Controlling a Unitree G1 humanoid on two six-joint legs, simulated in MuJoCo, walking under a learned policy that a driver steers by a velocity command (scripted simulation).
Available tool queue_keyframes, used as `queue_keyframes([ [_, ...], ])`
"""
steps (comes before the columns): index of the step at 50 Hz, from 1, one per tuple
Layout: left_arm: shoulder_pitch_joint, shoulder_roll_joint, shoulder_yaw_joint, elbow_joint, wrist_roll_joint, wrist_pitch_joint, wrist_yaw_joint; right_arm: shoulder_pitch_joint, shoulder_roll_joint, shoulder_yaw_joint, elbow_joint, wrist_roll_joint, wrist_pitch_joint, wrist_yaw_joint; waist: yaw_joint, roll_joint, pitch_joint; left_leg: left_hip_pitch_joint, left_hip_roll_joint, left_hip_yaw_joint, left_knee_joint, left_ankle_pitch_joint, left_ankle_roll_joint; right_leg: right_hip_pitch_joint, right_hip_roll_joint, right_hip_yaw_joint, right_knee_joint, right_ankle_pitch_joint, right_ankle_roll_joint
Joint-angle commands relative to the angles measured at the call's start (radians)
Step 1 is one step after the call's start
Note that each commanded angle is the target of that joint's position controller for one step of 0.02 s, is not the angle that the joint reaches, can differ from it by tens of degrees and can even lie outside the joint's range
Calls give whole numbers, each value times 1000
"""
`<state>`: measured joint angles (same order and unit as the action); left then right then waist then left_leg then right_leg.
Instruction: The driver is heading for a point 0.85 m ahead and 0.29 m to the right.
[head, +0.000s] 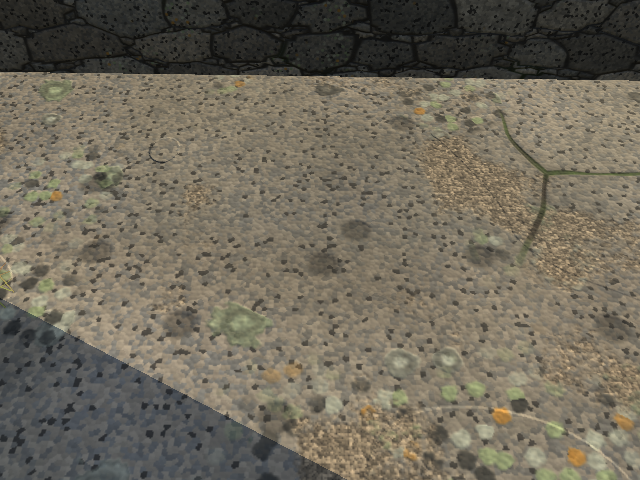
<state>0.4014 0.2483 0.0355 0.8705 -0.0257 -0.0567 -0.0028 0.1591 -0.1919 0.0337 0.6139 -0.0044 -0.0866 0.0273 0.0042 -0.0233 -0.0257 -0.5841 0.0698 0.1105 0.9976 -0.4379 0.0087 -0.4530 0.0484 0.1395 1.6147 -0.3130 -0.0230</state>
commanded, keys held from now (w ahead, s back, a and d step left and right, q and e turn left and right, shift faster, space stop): e+shift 0.54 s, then shift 0.46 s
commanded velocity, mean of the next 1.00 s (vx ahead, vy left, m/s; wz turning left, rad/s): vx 0.11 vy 0.00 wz -0.62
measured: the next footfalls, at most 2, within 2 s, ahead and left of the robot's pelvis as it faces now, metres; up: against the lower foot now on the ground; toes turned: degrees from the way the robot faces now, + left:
right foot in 0.28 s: +0.31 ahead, -0.12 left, +0.00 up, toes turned -14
left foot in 0.80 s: +0.39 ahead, +0.06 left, +0.00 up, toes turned -41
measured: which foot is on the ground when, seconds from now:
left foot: down 0.00-0.28, up 0.30-0.78, down 0.80-1.00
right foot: up 0.00-0.26, down 0.28-0.80, up 0.82-1.00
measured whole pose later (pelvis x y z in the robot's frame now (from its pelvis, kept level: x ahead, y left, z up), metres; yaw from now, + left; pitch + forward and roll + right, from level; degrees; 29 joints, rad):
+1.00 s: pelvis +0.27 +0.02 +0.06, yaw -38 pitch -1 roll -1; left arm 0.18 0.31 0.07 0.58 -0.01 0.06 0.02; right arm 0.16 -0.23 -0.04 0.72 -0.01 0.00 -0.03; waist -0.03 -0.05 0.05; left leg -0.27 -0.02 -0.04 0.49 -0.20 0.03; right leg -0.45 0.09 0.17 1.10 -0.45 0.09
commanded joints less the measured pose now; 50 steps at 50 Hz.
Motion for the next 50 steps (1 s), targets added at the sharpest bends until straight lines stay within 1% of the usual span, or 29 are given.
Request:
queue_keyframes([
  [1,-24,13,11,-153,-17,51,-1,27,35,-38,69,1,-11,-1,43,69,84,203,236,-249,-553,402,99,-297,-120,-23,95,-28,-25],
  [2,-35,-14,5,-179,-22,72,3,0,47,-41,81,0,-5,-14,50,124,105,190,229,-167,-633,395,83,-270,-114,-37,13,-36,-9],
  [3,-30,9,11,-196,-20,85,16,-30,0,-56,88,2,1,-23,68,102,145,158,197,-56,-699,446,83,-233,-119,-75,-176,-26,5],
  [4,-64,14,16,-221,-9,85,20,-87,-42,-68,74,-10,-3,-38,72,141,165,138,181,4,-728,572,89,-202,-119,-115,-321,37,24],
  [6,-74,18,17,-241,12,74,10,-143,-122,-93,75,-21,-5,-71,88,146,123,161,101,138,-710,632,88,-95,-98,-174,-637,186,42],
  [7,-72,27,22,-233,13,64,-2,-118,-169,-107,80,-11,0,-80,75,132,56,225,93,151,-694,634,94,-11,-78,-202,-781,286,35],
  [9,-38,81,48,-221,17,63,-33,-92,-240,-126,77,23,4,-83,75,147,-63,404,164,124,-628,813,102,81,-61,-236,-875,341,17],
  [11,-10,132,69,-229,12,80,-51,-124,-257,-136,65,52,11,-72,97,165,-87,483,208,113,-533,855,87,121,-65,-250,-916,285,-22],
  [13,101,216,116,-207,11,88,-41,-130,-235,-134,59,61,26,-60,162,99,-120,440,168,125,-274,800,40,313,1,-282,-1024,291,-78],
  [14,121,247,132,-204,13,84,-27,-114,-195,-121,54,40,34,-55,174,-16,-39,305,105,94,-50,403,-3,366,-8,-189,-1113,382,-116],
  [15,-7,302,127,-238,22,70,-20,-35,-102,-100,39,-24,46,-48,12,-298,56,103,-47,59,237,-254,-46,333,-129,108,-1099,845,-163],
  [16,-124,351,118,-351,68,36,-32,169,-136,-99,19,-12,50,-44,-99,-349,-178,-72,-177,-169,465,-295,-83,485,-333,691,-1280,480,-403],
  [17,-157,304,115,-381,43,17,-52,101,-223,-117,20,14,40,-38,-44,-185,-216,-122,-136,-253,465,-185,-54,496,-350,740,-1404,137,-380],
  [18,-160,255,104,-376,17,9,-48,-10,-250,-122,6,14,34,-41,-17,-79,-131,-150,-110,-257,406,-88,-28,439,-311,644,-1390,-2,-313],
  [19,-172,224,95,-377,1,12,-37,-67,-232,-119,10,-5,38,-53,-18,23,-108,-118,-80,-272,332,-18,-19,361,-261,564,-1369,-46,-253],
  [20,-193,215,92,-382,3,21,-17,-99,-224,-118,4,-15,43,-64,-23,19,-95,-82,-72,-287,252,13,-17,295,-229,500,-1352,2,-232],
  [23,-197,200,88,-396,22,46,26,-116,-189,-118,16,-8,54,-59,-30,-16,-108,15,-105,-261,86,58,-29,238,-143,369,-1326,188,-189],
  [27,-177,214,98,-410,13,76,48,-133,-148,-113,32,2,65,-64,-10,-31,-111,10,-146,-272,-71,109,-69,252,-120,387,-1297,175,-166],
  [32,-199,160,76,-417,27,99,42,-131,-151,-112,45,1,68,-65,29,-118,-97,86,-113,-242,-149,171,-82,209,-115,365,-1270,141,-164],
  [35,-213,153,66,-423,36,105,31,-139,-159,-111,38,2,54,-56,49,-127,-85,133,-101,-225,-224,135,-66,225,-136,402,-1238,210,-173],
  [38,-240,155,59,-426,28,109,21,-95,-171,-117,49,5,40,-40,32,-127,-74,230,-95,-203,-394,163,-42,236,-132,431,-1199,253,-164],
  [40,-224,133,50,-413,19,106,17,-58,-184,-123,58,-9,33,-32,11,-69,-62,379,-38,-237,-599,352,-1,178,-72,393,-1141,113,-103],
  [41,-169,95,37,-405,34,100,12,-71,-230,-126,37,-31,36,-35,47,119,-79,452,140,-414,-661,468,68,106,29,268,-963,-176,-40],
  [42,-207,159,57,-432,16,88,16,-57,-266,-134,45,-46,44,-42,35,307,-6,372,267,-580,-707,592,226,-10,153,83,-786,-331,28],
  [43,-237,220,78,-425,29,77,20,-61,-246,-136,36,-35,44,-48,7,242,-10,343,296,-628,-700,529,275,-41,92,81,-595,-307,70],
  [44,-244,224,83,-402,20,78,20,-72,-223,-130,30,-20,48,-56,7,164,-14,348,248,-555,-682,469,245,-48,77,80,-505,-248,87],
  [45,-225,186,75,-374,21,90,24,-88,-204,-121,23,-9,54,-62,14,116,-17,358,190,-485,-670,404,202,-50,70,71,-450,-206,104],
  [47,-209,122,54,-356,18,106,26,-96,-164,-98,18,0,63,-66,11,107,-3,362,141,-416,-669,406,192,-56,60,51,-382,-157,124],
  [50,-249,69,29,-361,15,100,26,-76,-135,-84,26,-6,79,-65,-8,165,-10,418,71,-336,-673,333,177,-20,-6,-38,-608,-128,135],
])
